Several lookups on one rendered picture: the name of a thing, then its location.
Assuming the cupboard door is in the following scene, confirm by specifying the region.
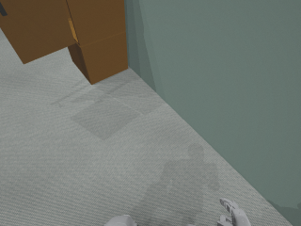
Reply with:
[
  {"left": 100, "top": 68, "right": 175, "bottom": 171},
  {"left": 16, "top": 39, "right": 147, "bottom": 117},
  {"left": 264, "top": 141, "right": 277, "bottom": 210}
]
[{"left": 0, "top": 0, "right": 75, "bottom": 64}]

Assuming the left robot thigh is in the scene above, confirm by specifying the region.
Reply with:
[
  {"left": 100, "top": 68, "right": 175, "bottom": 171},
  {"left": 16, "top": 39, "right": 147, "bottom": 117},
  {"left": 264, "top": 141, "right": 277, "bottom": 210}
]
[{"left": 104, "top": 216, "right": 137, "bottom": 226}]

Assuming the right robot hand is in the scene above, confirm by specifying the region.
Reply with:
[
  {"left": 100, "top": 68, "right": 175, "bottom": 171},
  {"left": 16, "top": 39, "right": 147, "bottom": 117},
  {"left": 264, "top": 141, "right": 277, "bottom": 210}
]
[{"left": 217, "top": 198, "right": 251, "bottom": 226}]

